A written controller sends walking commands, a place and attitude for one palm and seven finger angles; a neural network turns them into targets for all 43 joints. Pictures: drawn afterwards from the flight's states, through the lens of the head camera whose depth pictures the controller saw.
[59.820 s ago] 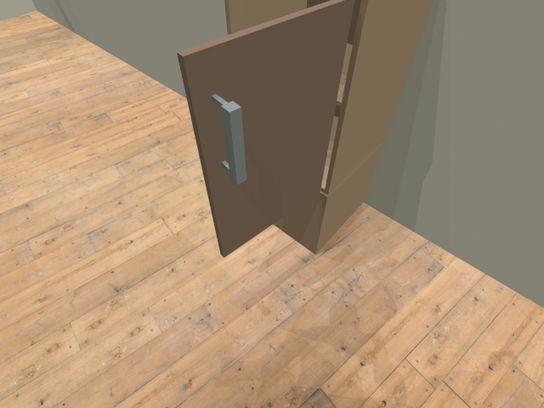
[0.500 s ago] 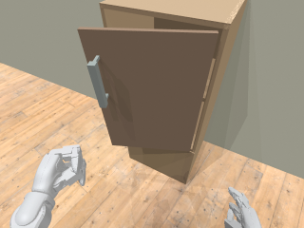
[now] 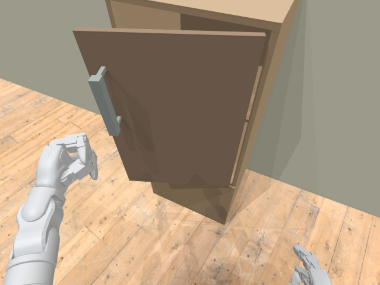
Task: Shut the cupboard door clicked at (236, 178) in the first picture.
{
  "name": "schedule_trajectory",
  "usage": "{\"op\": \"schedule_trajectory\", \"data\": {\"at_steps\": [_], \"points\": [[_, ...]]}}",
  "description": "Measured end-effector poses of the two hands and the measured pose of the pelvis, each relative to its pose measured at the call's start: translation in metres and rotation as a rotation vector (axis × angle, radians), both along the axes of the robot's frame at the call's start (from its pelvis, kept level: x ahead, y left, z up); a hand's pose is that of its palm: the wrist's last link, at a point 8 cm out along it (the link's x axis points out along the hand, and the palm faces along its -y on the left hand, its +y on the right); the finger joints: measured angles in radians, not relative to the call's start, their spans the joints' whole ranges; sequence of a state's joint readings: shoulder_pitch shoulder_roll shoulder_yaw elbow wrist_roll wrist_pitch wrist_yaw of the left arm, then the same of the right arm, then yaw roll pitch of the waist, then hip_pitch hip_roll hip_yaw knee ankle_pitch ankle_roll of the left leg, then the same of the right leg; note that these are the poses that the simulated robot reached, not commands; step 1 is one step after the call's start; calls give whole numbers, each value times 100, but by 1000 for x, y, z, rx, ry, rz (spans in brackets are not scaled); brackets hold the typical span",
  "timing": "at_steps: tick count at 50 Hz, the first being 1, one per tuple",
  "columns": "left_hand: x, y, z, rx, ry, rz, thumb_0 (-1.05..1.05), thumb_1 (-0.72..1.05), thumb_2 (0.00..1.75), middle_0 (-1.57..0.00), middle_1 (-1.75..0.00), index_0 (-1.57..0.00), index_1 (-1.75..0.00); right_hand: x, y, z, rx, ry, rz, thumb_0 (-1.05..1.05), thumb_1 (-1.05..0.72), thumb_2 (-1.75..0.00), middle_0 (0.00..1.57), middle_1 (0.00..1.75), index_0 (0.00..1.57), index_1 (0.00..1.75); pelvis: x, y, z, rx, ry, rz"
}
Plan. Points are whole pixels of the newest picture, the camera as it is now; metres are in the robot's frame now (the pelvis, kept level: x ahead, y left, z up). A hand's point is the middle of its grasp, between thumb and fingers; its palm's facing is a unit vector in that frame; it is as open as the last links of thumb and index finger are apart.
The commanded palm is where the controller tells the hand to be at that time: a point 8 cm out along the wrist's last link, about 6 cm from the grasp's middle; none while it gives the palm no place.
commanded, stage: bring the fist close to the handle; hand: left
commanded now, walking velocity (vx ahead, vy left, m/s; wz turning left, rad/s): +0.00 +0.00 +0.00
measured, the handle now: (108, 102) +0.51 +0.24 +0.10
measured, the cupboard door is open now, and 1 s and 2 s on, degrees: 22 22 9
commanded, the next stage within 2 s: push the door shut along its arc in 0.84 s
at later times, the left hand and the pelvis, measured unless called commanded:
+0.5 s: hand (108, 131) +0.40 +0.21 +0.11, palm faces +0.01 -1.00 -0.01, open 3.1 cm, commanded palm +0.37 +0.26 +0.11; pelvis -0.01 +0.02 +0.00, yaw +0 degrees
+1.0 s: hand (102, 133) +0.39 +0.22 +0.11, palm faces +0.03 -1.00 -0.01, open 3.1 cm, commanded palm +0.38 +0.26 +0.11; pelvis -0.02 +0.02 +0.00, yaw +0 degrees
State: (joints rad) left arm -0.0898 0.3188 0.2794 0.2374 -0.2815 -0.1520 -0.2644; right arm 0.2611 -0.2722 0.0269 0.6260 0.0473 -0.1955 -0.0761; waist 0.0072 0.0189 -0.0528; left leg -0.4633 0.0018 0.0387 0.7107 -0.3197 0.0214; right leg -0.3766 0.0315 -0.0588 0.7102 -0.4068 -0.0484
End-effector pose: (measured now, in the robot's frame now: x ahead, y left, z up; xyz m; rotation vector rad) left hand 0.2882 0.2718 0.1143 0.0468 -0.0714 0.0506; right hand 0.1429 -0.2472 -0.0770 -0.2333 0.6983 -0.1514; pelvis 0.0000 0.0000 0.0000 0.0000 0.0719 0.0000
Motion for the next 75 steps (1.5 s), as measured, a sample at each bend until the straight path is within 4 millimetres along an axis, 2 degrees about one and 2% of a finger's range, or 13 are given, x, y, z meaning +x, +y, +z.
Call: {"op": "schedule_trajectory", "data": {"at_steps": [8, 14, 19, 25, 30, 36, 43, 51, 55, 59, 65, 75], "points": [[22, 2, -12, -26, 87, -30, 1, 90, 90, -130, -150, -130, -150, -3, 8, -4, 9, 38, -18, 2, -90, -90, 20, 30, 20, 30, 0, 9, 1, -8, 10, 2], [44, 4, -2, -30, 24, -14, 2, 89, 90, -130, -150, -130, -150, -12, 16, -8, 3, 75, -17, 2, -90, -90, 21, 30, 20, 30, -5, 13, 0, -13, 15, 5], [69, 4, -1, -28, 52, -25, 1, 89, 90, -130, -150, -131, -150, -28, 18, -13, 1, 128, -36, 1, -90, -90, 21, 30, 20, 30, -9, 18, -1, -19, 28, 9], [94, -6, -4, -39, 78, -43, 1, 90, 90, -130, -150, -130, -150, -58, 17, -21, -3, 212, -75, 1, -90, -90, 21, 30, 20, 30, -12, 24, -2, -23, 49, 2], [99, -12, 0, -39, 35, -41, 2, 90, 90, -130, -150, -130, -150, -82, 14, -24, 9, 263, -117, 1, -90, -90, 21, 30, 20, 30, -9, 26, -2, -19, 55, -18], [92, -5, -12, -40, 67, -12, 1, 89, 90, -130, -150, -130, -150, -98, 13, -25, 18, 299, -149, 1, -91, -90, 21, 30, 20, 30, -9, 26, -2, -19, 47, -29], [80, 3, -4, -22, 12, -4, 2, 90, 90, -130, -150, -130, -150, -93, 11, -24, 7, 288, -135, 1, -91, -90, 21, 30, 20, 30, -13, 24, -2, -25, 39, -19], [84, 2, -3, -36, 54, -28, 1, 90, 90, -130, -150, -131, -150, -72, 9, -20, -3, 232, -104, 1, -91, -90, 21, 30, 20, 30, -19, 22, -3, -28, 43, -3], [91, -1, -5, -35, 67, -45, 1, 89, 90, -130, -150, -131, -150, -68, 9, -19, -10, 220, -92, 1, -91, -90, 21, 30, 20, 30, -21, 20, -4, -28, 48, 3], [106, -4, 0, -33, 53, -64, 2, 89, 90, -130, -150, -131, -150, -72, 6, -22, -20, 238, -92, 1, -91, -90, 21, 30, 20, 30, -23, 19, -7, -30, 63, 7], [133, -7, 4, -23, 66, -102, 1, 89, 90, -131, -150, -131, -150, -95, 0, -30, -28, 314, -125, 1, -90, -90, 21, 30, 20, 30, -21, 18, -10, -32, 102, 6], [160, -8, 1, -31, 82, -147, 1, 90, 90, -131, -150, -132, -150, -146, -8, -38, -42, 483, -199, 1, -91, -90, 21, 30, 20, 30, -15, 18, -15, -35, 152, 0]]}}
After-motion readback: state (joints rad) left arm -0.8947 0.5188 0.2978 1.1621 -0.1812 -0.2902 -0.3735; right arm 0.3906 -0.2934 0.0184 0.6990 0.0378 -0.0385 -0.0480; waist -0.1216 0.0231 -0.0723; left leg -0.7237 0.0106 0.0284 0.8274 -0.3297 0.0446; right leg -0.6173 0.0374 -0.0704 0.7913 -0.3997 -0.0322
